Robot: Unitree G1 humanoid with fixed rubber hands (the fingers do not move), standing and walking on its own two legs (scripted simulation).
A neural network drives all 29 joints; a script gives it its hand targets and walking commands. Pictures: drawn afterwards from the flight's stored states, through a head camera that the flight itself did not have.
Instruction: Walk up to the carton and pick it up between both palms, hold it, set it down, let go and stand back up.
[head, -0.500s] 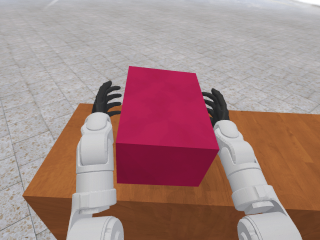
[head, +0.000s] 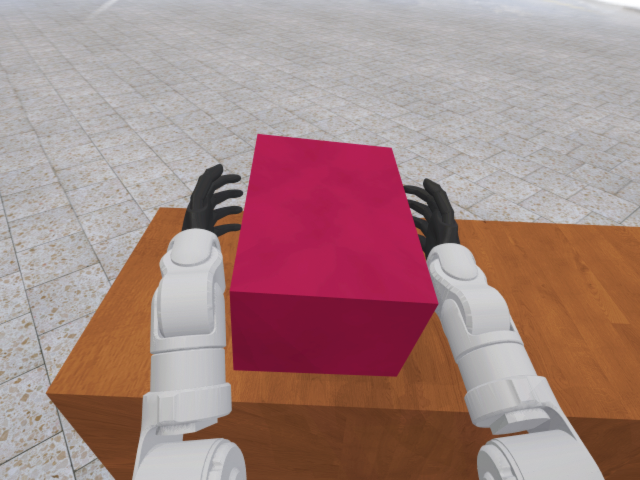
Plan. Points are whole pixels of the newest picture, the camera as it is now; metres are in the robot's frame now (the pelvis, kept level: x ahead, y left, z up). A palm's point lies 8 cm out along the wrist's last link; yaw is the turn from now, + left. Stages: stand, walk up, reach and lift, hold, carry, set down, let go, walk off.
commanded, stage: hold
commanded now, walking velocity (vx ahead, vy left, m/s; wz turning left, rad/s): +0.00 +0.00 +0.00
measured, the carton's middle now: (321, 245) +0.38 +0.01 +0.16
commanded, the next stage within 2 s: none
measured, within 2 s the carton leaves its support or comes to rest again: neither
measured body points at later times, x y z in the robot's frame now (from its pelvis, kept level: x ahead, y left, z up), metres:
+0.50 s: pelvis +0.00 +0.00 +0.00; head -0.04 +0.03 +0.45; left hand +0.37 +0.15 +0.20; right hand +0.37 -0.14 +0.17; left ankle +0.01 +0.10 -0.75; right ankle +0.02 -0.11 -0.75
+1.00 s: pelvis +0.00 +0.00 +0.00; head -0.05 +0.02 +0.45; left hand +0.37 +0.15 +0.20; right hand +0.37 -0.14 +0.17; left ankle +0.01 +0.10 -0.75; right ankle +0.02 -0.11 -0.75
